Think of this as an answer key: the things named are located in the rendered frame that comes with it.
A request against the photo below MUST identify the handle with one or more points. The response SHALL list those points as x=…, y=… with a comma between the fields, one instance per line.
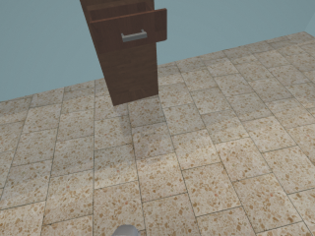
x=134, y=36

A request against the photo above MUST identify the drawer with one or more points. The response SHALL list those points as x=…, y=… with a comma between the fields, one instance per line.
x=108, y=23

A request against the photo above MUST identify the robot left thigh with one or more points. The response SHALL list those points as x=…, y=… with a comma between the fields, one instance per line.
x=126, y=230

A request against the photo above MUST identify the cabinet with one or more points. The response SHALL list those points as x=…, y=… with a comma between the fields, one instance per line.
x=131, y=73

